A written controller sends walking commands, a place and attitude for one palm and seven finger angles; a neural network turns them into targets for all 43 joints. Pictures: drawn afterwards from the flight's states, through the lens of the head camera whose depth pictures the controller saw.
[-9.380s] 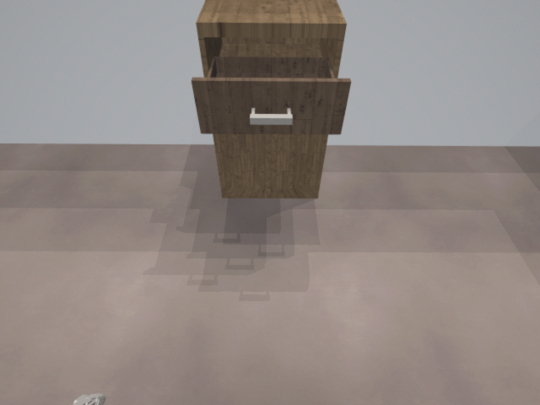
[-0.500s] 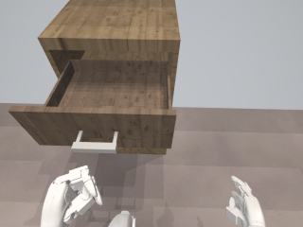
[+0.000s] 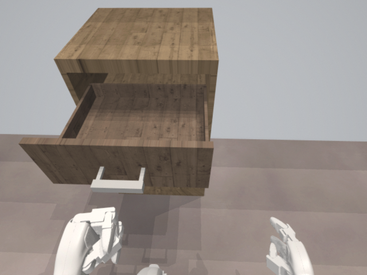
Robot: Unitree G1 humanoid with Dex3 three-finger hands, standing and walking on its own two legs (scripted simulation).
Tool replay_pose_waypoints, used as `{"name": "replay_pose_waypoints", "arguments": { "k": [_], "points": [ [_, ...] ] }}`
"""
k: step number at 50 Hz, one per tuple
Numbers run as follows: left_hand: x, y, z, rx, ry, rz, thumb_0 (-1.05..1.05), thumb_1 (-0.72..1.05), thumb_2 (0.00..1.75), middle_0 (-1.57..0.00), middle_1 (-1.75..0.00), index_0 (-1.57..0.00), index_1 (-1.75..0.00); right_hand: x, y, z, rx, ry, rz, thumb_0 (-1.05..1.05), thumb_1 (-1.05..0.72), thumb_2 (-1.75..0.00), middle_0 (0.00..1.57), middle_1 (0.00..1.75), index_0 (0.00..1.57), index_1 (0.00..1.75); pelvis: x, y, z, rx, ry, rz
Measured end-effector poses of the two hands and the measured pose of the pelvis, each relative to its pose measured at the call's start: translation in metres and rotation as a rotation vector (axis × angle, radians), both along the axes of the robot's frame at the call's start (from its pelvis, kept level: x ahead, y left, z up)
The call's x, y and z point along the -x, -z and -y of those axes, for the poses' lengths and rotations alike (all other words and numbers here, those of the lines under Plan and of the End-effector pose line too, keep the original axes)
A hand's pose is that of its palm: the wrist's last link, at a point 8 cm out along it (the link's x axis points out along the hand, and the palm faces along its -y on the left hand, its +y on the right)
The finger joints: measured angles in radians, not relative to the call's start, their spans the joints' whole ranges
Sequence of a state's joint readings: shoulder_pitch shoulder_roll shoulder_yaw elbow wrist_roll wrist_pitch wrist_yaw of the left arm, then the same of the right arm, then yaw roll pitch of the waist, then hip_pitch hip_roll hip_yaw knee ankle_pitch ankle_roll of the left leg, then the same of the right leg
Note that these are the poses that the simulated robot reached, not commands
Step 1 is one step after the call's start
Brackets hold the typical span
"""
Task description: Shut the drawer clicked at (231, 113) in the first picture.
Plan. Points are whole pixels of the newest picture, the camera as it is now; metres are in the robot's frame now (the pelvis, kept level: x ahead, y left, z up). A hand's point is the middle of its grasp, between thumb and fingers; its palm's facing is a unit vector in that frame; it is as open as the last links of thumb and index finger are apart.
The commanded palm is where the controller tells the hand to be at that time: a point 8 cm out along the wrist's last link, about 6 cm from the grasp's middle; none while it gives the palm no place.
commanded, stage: raise the hand and make a fist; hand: left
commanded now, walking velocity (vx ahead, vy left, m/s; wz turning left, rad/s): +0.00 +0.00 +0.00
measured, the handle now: (120, 178) +0.34 +0.18 +0.00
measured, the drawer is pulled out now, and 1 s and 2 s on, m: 0.30 0.30 0.30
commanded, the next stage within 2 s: bring the fist close to the handle in 0.26 s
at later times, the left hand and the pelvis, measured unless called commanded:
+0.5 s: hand (117, 241) +0.17 +0.12 +0.09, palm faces +0.00 -1.00 -0.04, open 3.3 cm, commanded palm +0.14 +0.18 +0.09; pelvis +0.01 -0.01 +0.00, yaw +0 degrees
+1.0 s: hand (125, 228) +0.21 +0.13 +0.04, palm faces -0.02 -1.00 -0.03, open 3.3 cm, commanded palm +0.19 +0.19 +0.04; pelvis +0.00 -0.01 -0.02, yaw -1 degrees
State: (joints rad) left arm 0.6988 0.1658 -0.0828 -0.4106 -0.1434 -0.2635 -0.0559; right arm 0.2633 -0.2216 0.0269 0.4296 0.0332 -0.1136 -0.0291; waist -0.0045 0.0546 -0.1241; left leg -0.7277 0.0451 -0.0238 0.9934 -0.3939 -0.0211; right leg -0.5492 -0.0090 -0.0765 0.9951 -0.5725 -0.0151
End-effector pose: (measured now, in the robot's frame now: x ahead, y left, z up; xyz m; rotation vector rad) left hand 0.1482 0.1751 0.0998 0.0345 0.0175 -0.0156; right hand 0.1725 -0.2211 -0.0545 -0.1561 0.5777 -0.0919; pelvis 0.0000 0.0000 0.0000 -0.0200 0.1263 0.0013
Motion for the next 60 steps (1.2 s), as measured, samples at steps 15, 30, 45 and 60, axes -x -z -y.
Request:
{"name": "replay_pose_waypoints", "arguments": {
  "k": [15,30,45,60],
  "points": [
    [-0.008,0.001,-0.005,-0.017,-0.02,-0.015,0.02,0.9,0.9,-1.4,-1.6,-1.4,-1.6,0.0,0.003,0.023,0.011,0.047,-0.023,0.01,-0.9,-0.9,0.2,0.3,0.2,0.3,-0.01,-0.004,0.011,-0.012,0.004,-0.005],
    [-0.007,0.021,-0.001,0.001,-0.007,-0.025,0.02,0.9,0.9,-1.4,-1.6,-1.4,-1.6,-0.022,0.004,0.018,0.014,-0.001,0.011,0.01,-0.9,-0.9,0.2,0.3,0.21,0.3,-0.008,0.003,0.013,-0.012,-0.005,-0.031],
    [-0.034,0.051,-0.006,-0.003,0.007,-0.02,0.02,0.9,0.9,-1.4,-1.6,-1.4,-1.6,0.007,0.028,0.023,0.038,0.035,-0.087,0.01,-0.9,-0.9,0.2,0.3,0.21,0.3,0.0,0.017,0.011,-0.004,0.009,-0.078],
    [-0.054,0.08,-0.005,0.01,0.02,-0.006,0.02,0.9,0.9,-1.4,-1.6,-1.4,-1.6,0.021,0.049,0.02,0.065,0.041,-0.142,0.01,-0.9,-0.9,0.2,0.3,0.21,0.3,0.007,0.034,0.001,0.005,0.019,-0.134]
  ]
}}
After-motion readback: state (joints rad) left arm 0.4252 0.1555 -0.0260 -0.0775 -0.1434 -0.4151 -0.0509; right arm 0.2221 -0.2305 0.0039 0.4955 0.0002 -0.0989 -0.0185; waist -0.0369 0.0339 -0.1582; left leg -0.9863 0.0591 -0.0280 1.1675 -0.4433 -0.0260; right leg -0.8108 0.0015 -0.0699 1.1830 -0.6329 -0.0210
